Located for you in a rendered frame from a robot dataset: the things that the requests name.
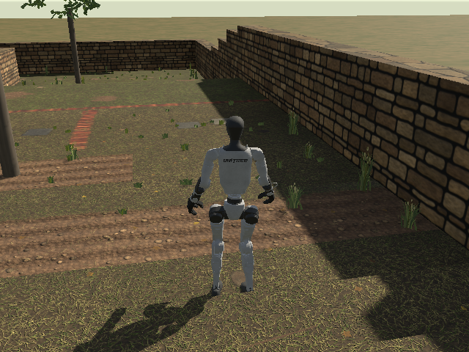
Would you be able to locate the robot left hand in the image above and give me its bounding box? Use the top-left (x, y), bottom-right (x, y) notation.
top-left (187, 198), bottom-right (204, 215)

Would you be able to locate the robot right forearm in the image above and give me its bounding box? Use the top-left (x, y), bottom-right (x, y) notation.
top-left (263, 175), bottom-right (274, 196)

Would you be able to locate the robot right hand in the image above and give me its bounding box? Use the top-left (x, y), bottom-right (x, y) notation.
top-left (258, 192), bottom-right (275, 204)

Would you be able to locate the robot left forearm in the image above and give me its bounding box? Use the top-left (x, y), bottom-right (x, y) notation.
top-left (190, 177), bottom-right (205, 203)

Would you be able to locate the left robot foot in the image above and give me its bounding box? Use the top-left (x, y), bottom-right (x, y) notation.
top-left (211, 280), bottom-right (223, 296)

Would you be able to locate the right robot shin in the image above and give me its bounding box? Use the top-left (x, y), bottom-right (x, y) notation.
top-left (241, 241), bottom-right (254, 291)

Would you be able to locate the left robot upper arm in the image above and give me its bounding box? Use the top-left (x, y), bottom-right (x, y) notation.
top-left (199, 148), bottom-right (220, 188)

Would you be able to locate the right robot upper arm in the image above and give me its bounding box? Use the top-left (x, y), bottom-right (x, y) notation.
top-left (250, 147), bottom-right (270, 186)

